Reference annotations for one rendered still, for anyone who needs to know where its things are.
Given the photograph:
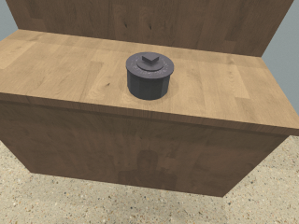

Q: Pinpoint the table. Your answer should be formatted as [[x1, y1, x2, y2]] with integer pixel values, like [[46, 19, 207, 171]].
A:
[[0, 0, 299, 198]]

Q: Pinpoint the lid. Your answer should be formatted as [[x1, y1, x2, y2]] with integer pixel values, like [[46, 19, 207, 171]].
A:
[[125, 51, 175, 81]]

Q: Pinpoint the pot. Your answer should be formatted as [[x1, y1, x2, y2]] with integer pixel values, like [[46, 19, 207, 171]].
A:
[[127, 71, 170, 101]]

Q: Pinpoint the knob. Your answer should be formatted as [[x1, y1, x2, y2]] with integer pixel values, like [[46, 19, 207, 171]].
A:
[[142, 52, 160, 64]]

